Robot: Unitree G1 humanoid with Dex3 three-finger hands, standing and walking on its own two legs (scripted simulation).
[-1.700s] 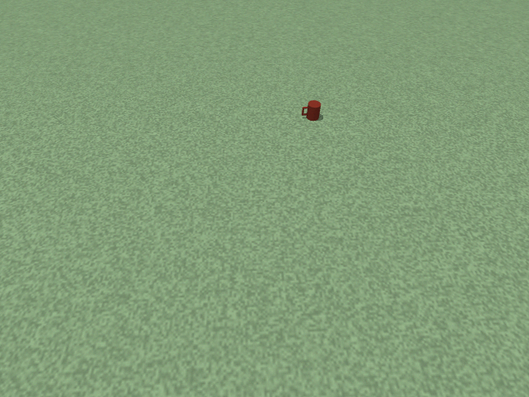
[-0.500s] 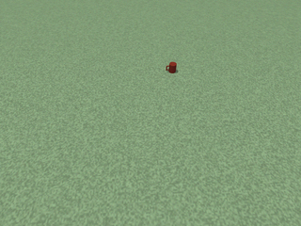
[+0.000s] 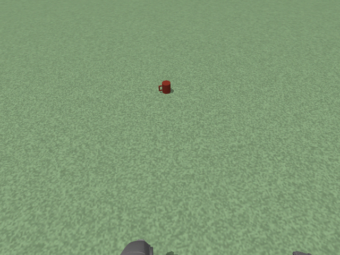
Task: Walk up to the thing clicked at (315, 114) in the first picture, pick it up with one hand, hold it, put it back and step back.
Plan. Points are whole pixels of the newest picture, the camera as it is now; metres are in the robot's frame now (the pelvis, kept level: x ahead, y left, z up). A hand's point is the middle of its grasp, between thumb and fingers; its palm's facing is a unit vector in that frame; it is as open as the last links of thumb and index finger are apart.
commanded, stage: walk up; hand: left
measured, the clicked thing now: (164, 87) +1.62 +0.14 -0.72
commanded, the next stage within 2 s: none
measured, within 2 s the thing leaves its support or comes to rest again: neither
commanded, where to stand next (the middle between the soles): +1.21 -0.05 m, yaw -6 degrees
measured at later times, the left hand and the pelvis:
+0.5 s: hand (99, 163) +0.41 +0.27 -0.12, palm faces -0.21 -0.90 -0.38, open 7.4 cm; pelvis +0.25 +0.01 +0.00, yaw -6 degrees
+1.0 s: hand (109, 139) +0.54 +0.28 -0.16, palm faces -0.11 -0.93 -0.36, open 7.4 cm; pelvis +0.50 +0.00 -0.02, yaw -6 degrees
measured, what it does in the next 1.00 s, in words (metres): walks ahead: left foot, then right foot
